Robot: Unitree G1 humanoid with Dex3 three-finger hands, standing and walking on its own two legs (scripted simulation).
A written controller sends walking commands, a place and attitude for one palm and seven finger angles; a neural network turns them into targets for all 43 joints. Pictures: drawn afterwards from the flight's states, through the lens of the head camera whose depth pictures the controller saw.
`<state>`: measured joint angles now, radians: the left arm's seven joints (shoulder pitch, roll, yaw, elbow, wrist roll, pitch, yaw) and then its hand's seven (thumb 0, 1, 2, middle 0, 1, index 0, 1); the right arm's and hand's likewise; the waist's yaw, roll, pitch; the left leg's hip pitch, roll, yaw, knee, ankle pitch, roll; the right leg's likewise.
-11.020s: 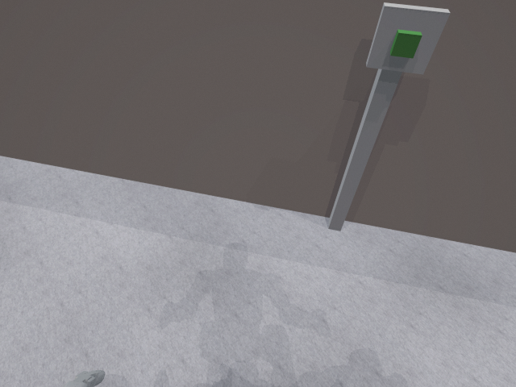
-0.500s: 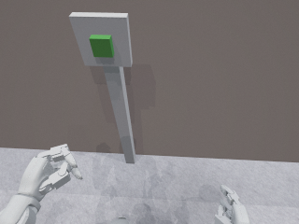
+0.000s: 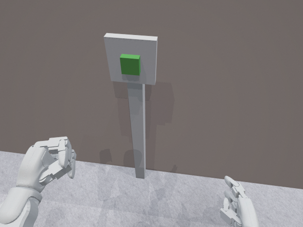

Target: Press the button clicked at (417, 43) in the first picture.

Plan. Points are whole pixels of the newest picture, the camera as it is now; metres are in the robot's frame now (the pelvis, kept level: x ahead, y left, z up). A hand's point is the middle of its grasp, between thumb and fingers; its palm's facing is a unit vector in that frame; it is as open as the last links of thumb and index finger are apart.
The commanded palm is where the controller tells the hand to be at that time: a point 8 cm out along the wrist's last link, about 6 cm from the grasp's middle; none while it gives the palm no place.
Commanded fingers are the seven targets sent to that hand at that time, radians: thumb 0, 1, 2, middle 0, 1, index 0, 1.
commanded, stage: raise the hand and make a fist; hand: left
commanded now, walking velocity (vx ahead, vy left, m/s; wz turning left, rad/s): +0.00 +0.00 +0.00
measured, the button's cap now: (130, 64) +0.56 +0.12 +0.17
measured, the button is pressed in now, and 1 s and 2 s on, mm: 0 0 0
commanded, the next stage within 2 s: aim a knuckle at the button in 0.72 s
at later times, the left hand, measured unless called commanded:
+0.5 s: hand (69, 154) +0.22 +0.20 +0.15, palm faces -0.03 -1.00 -0.06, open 3.1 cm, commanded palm +0.19 +0.25 +0.16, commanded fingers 0.00 0.90 0.90 -1.30 -1.50 -1.30 -1.50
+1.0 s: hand (82, 145) +0.25 +0.18 +0.15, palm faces -0.01 -1.00 -0.05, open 3.1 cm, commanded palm +0.23 +0.22 +0.16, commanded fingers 0.00 0.90 0.90 -1.30 -1.50 -1.30 -1.50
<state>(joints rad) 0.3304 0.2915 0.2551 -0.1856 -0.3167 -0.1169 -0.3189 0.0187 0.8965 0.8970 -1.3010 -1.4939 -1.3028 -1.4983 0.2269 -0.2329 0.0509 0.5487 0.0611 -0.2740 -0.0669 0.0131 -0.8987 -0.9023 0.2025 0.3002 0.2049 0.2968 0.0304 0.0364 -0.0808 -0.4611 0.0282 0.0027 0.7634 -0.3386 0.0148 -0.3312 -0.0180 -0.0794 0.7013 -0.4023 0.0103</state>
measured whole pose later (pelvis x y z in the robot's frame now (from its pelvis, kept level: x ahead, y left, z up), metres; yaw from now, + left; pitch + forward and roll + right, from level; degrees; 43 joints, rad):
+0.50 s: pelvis -0.01 -0.01 +0.02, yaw +0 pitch -2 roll -1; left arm 0.21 0.33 0.29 -0.17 -0.33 0.11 -0.35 0.02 0.90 0.90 -1.30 -1.50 -1.30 -1.50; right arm 0.24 -0.25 0.09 0.59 0.07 -0.26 -0.09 0.01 -0.90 -0.90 0.20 0.30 0.21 0.30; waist 0.04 0.05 -0.04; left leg -0.31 0.03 0.00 0.59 -0.25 0.00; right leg -0.19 -0.01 -0.08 0.56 -0.33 -0.01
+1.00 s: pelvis +0.00 -0.03 +0.02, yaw +1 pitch -2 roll -1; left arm 0.10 0.30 0.27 -0.04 -0.32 0.02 -0.35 0.02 0.89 0.90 -1.31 -1.50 -1.31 -1.50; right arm 0.23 -0.27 0.07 0.63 0.07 -0.29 -0.11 0.01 -0.90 -0.90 0.20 0.30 0.21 0.30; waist 0.05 0.06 -0.02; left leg -0.30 0.04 -0.02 0.59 -0.25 -0.02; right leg -0.18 0.01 -0.10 0.57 -0.35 -0.03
